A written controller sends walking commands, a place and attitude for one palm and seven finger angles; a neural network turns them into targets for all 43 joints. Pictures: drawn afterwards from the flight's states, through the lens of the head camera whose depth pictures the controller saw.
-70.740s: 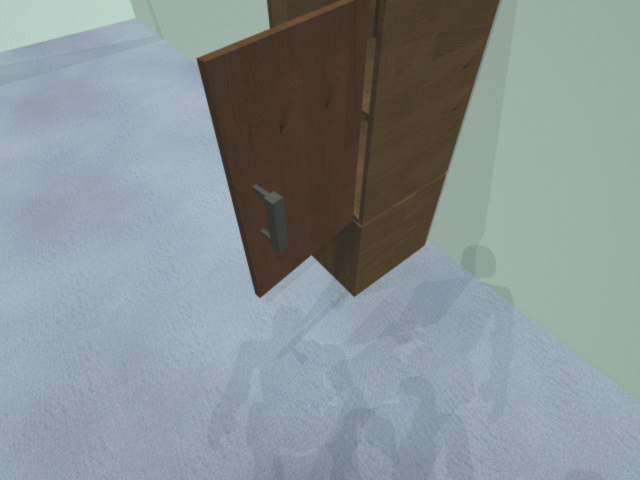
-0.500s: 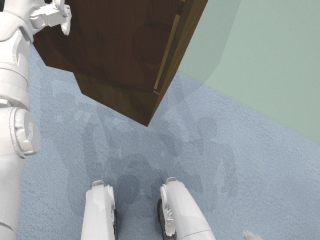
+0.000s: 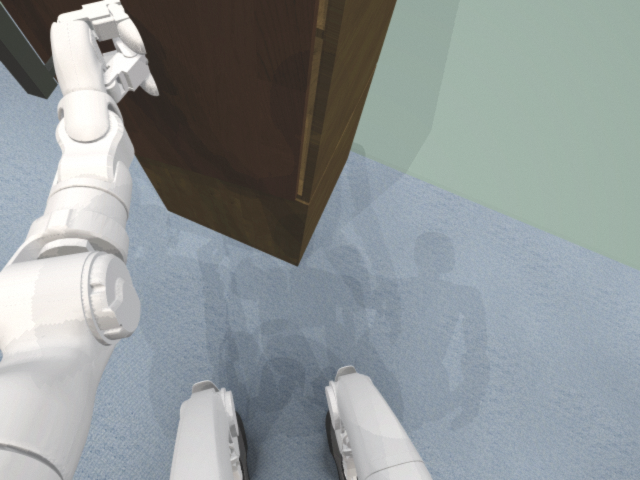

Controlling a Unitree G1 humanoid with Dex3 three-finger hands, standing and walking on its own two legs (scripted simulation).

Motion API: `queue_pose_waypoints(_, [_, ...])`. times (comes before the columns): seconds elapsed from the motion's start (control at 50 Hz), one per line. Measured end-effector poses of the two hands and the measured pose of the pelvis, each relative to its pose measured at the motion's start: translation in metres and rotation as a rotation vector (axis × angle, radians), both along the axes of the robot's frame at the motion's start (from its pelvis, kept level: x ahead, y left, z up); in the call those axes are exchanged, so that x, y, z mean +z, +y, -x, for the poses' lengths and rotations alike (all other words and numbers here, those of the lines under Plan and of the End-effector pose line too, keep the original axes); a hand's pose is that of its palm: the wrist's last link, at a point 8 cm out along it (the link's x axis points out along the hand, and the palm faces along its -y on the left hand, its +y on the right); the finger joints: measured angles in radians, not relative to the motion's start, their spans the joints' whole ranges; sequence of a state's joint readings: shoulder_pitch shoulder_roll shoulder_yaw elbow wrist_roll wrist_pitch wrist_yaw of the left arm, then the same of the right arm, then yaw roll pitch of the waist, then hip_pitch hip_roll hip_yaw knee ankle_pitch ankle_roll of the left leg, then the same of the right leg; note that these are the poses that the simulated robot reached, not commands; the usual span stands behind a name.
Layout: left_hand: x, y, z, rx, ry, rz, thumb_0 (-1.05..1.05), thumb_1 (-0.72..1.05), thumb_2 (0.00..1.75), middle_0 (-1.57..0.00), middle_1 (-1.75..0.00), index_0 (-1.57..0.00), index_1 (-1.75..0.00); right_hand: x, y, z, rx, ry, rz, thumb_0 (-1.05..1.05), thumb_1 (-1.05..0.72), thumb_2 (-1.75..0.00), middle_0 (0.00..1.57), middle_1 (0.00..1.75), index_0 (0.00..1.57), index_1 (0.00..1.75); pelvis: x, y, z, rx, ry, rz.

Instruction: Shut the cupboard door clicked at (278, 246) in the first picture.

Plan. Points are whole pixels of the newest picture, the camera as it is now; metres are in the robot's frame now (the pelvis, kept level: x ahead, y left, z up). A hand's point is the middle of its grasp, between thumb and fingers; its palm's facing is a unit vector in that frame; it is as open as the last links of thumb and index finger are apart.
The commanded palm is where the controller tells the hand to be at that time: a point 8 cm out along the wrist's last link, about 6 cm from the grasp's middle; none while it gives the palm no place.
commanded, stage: pull the fist back off the door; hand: left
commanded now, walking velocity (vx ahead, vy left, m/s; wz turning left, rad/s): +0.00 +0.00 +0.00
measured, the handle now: (18, 27) +0.65 +0.25 +0.08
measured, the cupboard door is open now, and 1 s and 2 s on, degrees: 7 7 7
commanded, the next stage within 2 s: draw the hand back to the body in 0.48 s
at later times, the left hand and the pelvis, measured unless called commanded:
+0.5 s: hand (142, 129) +0.50 +0.12 +0.08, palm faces +0.10 -0.99 -0.02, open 3.1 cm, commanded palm +0.47 +0.16 +0.08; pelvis +0.03 -0.02 +0.03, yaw +3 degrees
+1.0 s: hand (35, 158) +0.42 +0.17 +0.16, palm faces +0.14 -0.99 -0.02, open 3.1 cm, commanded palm +0.37 +0.21 +0.16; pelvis +0.03 -0.01 +0.09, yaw +3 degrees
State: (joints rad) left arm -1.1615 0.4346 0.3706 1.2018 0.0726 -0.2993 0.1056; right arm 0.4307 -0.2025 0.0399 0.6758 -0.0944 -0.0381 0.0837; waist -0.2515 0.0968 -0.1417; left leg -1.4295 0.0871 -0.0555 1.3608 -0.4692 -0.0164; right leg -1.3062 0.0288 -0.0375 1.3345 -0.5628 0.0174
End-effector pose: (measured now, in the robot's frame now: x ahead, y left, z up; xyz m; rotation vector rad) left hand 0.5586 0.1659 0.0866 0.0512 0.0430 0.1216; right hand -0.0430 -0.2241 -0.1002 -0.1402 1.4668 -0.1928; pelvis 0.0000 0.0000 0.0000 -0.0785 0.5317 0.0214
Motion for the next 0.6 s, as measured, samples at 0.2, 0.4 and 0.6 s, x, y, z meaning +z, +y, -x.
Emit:
queue_pose_waypoints(0.2, [0.007, 0.007, 0.036, 0.026, -0.035, 0.015, 0.02, 0.91, 0.90, -1.30, -1.50, -1.30, -1.50, 0.020, -0.034, -0.049, 0.040, -0.068, 0.019, 0.01, -0.90, -0.90, 0.21, 0.30, 0.20, 0.30, 0.026, -0.012, -0.023, -0.003, -0.056, -0.039])
queue_pose_waypoints(0.4, [-0.010, 0.010, 0.085, 0.003, -0.059, 0.031, 0.02, 0.90, 0.90, -1.30, -1.50, -1.30, -1.50, 0.028, -0.059, -0.129, 0.123, -0.201, 0.077, 0.01, -0.91, -0.90, 0.20, 0.30, 0.20, 0.30, 0.034, -0.017, -0.032, 0.024, -0.099, -0.052])
queue_pose_waypoints(0.6, [0.004, -0.001, 0.082, -0.029, -0.088, 0.012, 0.02, 0.90, 0.90, -1.30, -1.50, -1.30, -1.50, 0.021, -0.046, -0.162, 0.135, -0.294, 0.060, 0.01, -0.91, -0.90, 0.20, 0.30, 0.20, 0.30, 0.032, -0.015, -0.028, 0.026, -0.113, -0.057])
